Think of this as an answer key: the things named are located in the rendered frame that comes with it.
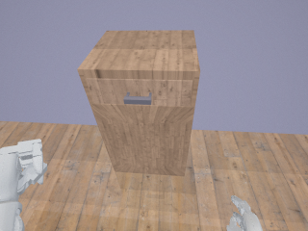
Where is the handle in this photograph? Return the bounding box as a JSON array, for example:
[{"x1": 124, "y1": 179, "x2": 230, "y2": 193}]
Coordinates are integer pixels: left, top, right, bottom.
[{"x1": 123, "y1": 91, "x2": 152, "y2": 105}]

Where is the left robot hand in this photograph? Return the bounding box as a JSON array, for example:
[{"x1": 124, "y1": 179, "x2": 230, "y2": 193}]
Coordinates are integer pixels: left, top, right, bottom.
[{"x1": 0, "y1": 139, "x2": 47, "y2": 202}]

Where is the cabinet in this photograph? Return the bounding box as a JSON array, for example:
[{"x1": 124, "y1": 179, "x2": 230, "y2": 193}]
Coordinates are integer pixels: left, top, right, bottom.
[{"x1": 77, "y1": 30, "x2": 200, "y2": 177}]

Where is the drawer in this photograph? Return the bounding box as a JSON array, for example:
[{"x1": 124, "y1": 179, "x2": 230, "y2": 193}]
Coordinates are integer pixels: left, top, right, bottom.
[{"x1": 86, "y1": 78, "x2": 193, "y2": 107}]

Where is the right robot hand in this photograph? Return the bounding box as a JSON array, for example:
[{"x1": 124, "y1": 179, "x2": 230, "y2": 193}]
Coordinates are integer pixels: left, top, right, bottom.
[{"x1": 226, "y1": 195, "x2": 263, "y2": 231}]

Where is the left robot forearm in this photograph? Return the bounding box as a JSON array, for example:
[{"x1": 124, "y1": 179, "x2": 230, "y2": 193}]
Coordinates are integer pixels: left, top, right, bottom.
[{"x1": 0, "y1": 200, "x2": 25, "y2": 231}]

